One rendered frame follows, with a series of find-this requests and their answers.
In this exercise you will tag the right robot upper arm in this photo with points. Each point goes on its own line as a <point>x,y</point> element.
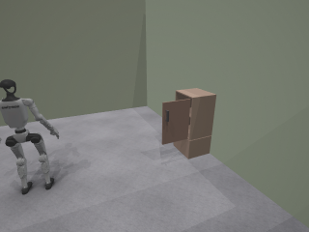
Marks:
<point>31,104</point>

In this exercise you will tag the robot right shin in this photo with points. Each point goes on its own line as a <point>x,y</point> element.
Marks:
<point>46,169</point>

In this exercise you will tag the right robot hand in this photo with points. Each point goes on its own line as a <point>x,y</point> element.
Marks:
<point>55,132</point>

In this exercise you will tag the robot left foot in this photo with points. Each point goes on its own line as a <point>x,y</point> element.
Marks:
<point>25,190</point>

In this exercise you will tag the cupboard door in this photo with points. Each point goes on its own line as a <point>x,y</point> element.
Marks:
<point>177,127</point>

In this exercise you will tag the robot right forearm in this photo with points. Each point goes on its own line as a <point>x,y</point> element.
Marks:
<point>46,123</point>

